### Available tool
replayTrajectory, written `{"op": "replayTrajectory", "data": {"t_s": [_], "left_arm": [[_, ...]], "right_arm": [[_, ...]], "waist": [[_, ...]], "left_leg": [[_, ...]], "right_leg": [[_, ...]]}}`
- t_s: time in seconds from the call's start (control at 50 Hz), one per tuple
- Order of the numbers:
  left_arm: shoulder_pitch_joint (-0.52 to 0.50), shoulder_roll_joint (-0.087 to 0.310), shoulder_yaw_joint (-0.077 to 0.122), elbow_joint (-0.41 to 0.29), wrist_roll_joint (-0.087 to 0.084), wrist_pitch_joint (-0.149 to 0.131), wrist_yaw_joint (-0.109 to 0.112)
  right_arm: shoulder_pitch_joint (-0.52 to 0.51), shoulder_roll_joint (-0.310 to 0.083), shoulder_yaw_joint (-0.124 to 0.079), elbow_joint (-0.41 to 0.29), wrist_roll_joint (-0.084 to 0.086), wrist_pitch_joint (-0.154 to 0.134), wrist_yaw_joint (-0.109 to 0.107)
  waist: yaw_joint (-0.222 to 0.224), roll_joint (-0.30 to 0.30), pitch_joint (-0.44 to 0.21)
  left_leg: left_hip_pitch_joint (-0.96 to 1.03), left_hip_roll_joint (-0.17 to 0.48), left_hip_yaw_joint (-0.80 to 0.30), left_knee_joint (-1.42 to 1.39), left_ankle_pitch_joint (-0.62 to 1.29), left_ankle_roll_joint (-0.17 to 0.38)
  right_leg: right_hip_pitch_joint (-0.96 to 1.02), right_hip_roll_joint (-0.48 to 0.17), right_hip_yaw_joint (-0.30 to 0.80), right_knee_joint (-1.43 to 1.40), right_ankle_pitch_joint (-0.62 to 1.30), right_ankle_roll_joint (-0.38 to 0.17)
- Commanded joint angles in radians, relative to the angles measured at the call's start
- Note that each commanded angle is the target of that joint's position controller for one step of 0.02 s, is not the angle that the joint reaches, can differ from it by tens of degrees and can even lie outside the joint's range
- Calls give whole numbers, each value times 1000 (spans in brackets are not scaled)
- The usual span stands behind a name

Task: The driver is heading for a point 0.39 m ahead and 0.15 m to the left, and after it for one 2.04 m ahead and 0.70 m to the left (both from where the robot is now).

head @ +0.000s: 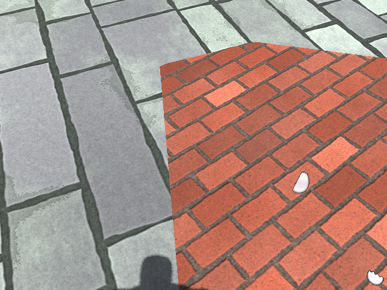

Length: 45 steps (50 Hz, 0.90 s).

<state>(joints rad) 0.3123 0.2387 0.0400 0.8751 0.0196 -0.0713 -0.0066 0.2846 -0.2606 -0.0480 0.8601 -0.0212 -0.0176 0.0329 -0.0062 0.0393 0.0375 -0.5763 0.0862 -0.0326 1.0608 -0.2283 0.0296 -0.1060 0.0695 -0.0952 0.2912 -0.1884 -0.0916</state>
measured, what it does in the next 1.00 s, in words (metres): walks ahead, turning left: left foot, then right foot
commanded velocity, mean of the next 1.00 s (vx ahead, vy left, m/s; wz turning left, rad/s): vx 0.27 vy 0.00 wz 0.44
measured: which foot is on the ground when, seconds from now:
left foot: up 0.00-0.28, down 0.30-0.86, up 0.88-1.00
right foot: down 0.00-0.32, up 0.34-0.82, down 0.84-1.00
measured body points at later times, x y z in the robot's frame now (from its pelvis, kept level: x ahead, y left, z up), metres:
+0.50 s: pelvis +0.25 +0.07 -0.01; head +0.29 +0.08 +0.44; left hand +0.30 +0.35 -0.14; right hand +0.41 -0.18 -0.13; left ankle +0.27 +0.11 -0.75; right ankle +0.27 -0.09 -0.66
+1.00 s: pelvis +0.38 +0.05 -0.01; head +0.42 +0.04 +0.44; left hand +0.35 +0.34 -0.11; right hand +0.61 -0.14 -0.14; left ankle +0.27 +0.12 -0.68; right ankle +0.47 +0.00 -0.75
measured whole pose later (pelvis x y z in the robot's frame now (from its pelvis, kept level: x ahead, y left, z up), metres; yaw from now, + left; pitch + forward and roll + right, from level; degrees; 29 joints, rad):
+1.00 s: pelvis +0.38 +0.05 -0.01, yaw +31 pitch +0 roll +1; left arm 0.19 0.25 0.00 0.75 0.02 0.00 0.03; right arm 0.20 -0.32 -0.07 0.80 -0.01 0.06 -0.01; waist -0.01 0.04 0.07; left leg -0.35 -0.14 -0.13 1.01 -0.50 -0.01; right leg -0.28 0.02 0.00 0.45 -0.16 -0.04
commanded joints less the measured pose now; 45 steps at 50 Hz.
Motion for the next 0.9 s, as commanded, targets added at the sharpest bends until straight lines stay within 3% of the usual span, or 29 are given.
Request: {"op": "replayTrajectory", "data": {"t_s": [0.02,0.12,0.2,0.24,0.28,0.3,0.32,0.34,0.36,0.38,0.4,0.44,0.48,0.52,0.62,0.74,0.78,0.82,0.84,0.86,0.88,0.9], "left_arm": [[17,108,24,-32,-1,-29,5],[52,105,17,0,-3,-37,15],[115,124,17,43,2,-26,31],[103,149,20,48,6,-19,38],[87,179,28,47,11,-4,44],[78,190,30,39,8,4,43],[65,172,23,8,3,1,39],[82,83,11,-62,-18,-11,19],[2,151,20,-75,-4,-19,18],[-39,123,11,-94,-16,-29,19],[-28,115,8,-86,-18,-32,23],[-17,111,10,-87,15,5,24],[7,94,8,-94,21,42,21],[-8,85,6,-107,16,55,20],[-139,101,3,-162,7,68,24],[-223,133,1,-201,-8,63,36],[-178,142,2,-190,-13,56,40],[-95,141,3,-169,-7,43,46],[-49,165,8,-163,6,31,53],[-39,233,14,-182,10,29,62],[-40,237,15,-172,-16,51,53],[-53,190,7,-179,-23,58,43]], "right_arm": [[-9,-50,-17,-39,-1,3,5],[-159,-24,-2,-86,-8,-5,18],[-252,-20,7,-136,-13,-10,29],[-216,-32,1,-136,-13,-8,24],[-84,-63,-15,-104,-17,-10,14],[51,-91,-32,-65,-25,-18,8],[203,-176,-63,-31,-36,-20,-7],[139,-279,-92,-60,-16,-8,-17],[137,-270,-92,-62,21,-2,-15],[82,-229,-82,-62,23,-5,-26],[48,-167,-65,-56,21,-7,-29],[-21,-114,-46,-67,27,-12,-33],[-15,-137,-48,-67,24,-23,-28],[-5,-167,-55,-69,17,-24,-27],[41,-171,-57,-74,19,4,-38],[66,-189,-67,-91,1,33,-48],[37,-186,-66,-102,-2,38,-50],[-20,-177,-60,-114,12,37,-52],[-29,-152,-51,-127,26,29,-53],[42,-85,-30,-144,23,24,-56],[121,-129,-48,-127,19,47,-65],[120,-165,-53,-95,-7,57,-67]], "waist": [[2,-96,40],[33,-95,69],[56,-92,80],[29,-114,40],[-32,-136,-49],[-95,-116,-126],[-163,-27,-226],[-80,259,-298],[-112,47,-307],[-81,-7,-198],[-37,-84,-93],[21,-80,-47],[44,-47,-73],[45,-30,-95],[-8,32,-112],[-45,52,-74],[-29,64,-69],[27,60,-63],[44,1,-97],[5,-209,-163],[-21,-329,-226],[-22,-181,-165]], "left_leg": [[-95,7,-28,-46,117,-6],[-98,-11,48,-279,253,2],[-80,-41,127,-417,194,49],[8,-96,173,-443,101,90],[166,-167,200,-461,-6,140],[351,-189,176,-534,10,174],[605,-38,-40,-588,-62,240],[876,257,-627,-695,122,410],[866,267,-625,-717,382,431],[762,255,-463,-696,586,404],[612,206,-355,-706,738,349],[456,107,-225,-738,785,280],[414,72,-183,-735,888,268],[402,41,-158,-725,928,250],[437,3,-190,-686,831,178],[522,41,-336,-610,760,183],[522,42,-363,-576,743,165],[454,-8,-367,-511,641,106],[384,-56,-339,-420,526,60],[288,-159,-194,-208,55,17],[210,-289,-89,-75,-486,-2],[174,-242,-119,51,-452,-8]], "right_leg": [[-2,-277,122,-194,224,-83],[66,-273,7,-192,334,-61],[198,-305,-50,-116,538,-42],[244,-313,-85,2,842,-25],[253,-318,-111,244,1059,-19],[175,-305,-125,453,963,-7],[-37,-268,-133,759,636,19],[-488,-3,-86,1173,-303,90],[-581,-39,130,1231,-290,84],[-599,-96,149,1187,-216,83],[-553,-128,137,1086,-186,89],[-455,-148,137,962,-182,111],[-412,-133,121,884,-173,134],[-413,-122,105,804,-127,148],[-441,-109,110,634,1,153],[-445,-71,152,486,-81,128],[-368,-60,155,389,-106,105],[-183,-51,144,165,4,75],[-36,-136,222,70,180,43],[98,-398,463,69,600,-34],[82,-511,652,78,827,-196],[41,-484,609,64,738,-216]]}}
Next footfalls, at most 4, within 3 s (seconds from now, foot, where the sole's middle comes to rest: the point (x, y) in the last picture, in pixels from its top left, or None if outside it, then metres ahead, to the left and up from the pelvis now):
0.30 left None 0.31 0.12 -0.78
0.84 right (206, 288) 0.50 0.02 -0.78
1.22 left None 0.33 0.16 -0.78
2.40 left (122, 220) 0.77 0.34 -0.78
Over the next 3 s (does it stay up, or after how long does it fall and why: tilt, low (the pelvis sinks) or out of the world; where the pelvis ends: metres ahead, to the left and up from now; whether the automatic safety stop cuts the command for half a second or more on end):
stays up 0.96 0.35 -0.03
